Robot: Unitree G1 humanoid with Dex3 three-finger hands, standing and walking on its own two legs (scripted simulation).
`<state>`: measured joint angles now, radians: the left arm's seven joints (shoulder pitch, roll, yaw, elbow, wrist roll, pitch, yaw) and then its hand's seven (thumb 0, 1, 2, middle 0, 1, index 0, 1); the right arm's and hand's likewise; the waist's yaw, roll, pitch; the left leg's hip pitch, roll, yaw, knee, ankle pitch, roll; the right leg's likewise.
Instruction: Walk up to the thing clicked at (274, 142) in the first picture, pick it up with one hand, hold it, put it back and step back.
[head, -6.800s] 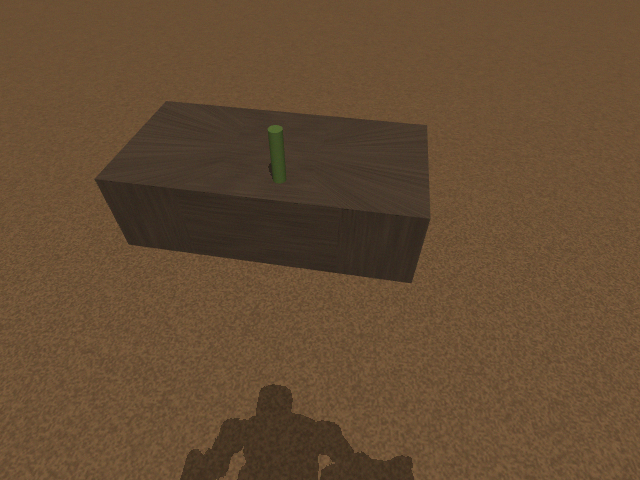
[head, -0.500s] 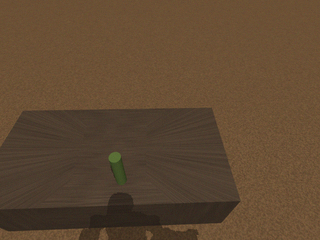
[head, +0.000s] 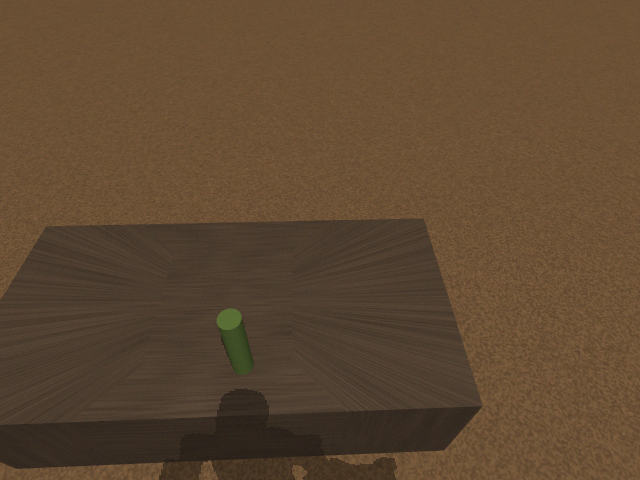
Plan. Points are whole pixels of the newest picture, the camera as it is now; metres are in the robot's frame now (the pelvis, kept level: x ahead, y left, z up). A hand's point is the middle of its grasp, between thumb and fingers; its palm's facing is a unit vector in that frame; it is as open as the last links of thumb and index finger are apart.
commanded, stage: stand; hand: left
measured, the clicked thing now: (236, 344) +0.47 +0.21 -0.31
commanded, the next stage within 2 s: go down in 0.32 s
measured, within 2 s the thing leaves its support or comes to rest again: neither
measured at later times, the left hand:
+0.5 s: hand out of the picture +0.07 +0.25 -0.16, palm faces +0.02 -0.94 -0.34, open 7.8 cm
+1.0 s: hand out of the picture +0.16 +0.27 -0.15, palm faces +0.05 -0.95 -0.32, open 16.8 cm
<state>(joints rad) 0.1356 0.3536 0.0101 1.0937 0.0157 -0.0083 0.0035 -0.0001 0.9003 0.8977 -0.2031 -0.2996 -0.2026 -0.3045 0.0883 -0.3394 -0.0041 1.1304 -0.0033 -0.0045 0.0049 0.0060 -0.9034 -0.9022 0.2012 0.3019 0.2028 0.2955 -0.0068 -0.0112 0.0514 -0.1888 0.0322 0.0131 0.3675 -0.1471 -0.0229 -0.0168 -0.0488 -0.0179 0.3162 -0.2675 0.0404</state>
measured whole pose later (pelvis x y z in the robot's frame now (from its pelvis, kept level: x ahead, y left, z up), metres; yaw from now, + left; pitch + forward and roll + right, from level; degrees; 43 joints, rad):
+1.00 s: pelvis +0.01 +0.00 -0.03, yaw +0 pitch +9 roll +0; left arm 0.10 0.37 0.21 0.71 0.05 0.30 -0.11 -0.01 -0.40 0.11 -0.06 -0.08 -0.07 -0.08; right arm 0.23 -0.26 -0.02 0.67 0.04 -0.06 -0.07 0.01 -0.89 -0.89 0.20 0.30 0.20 0.30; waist -0.02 0.00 -0.04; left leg -0.53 0.05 0.01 0.67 -0.29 -0.03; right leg -0.37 -0.04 -0.01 0.65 -0.43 0.04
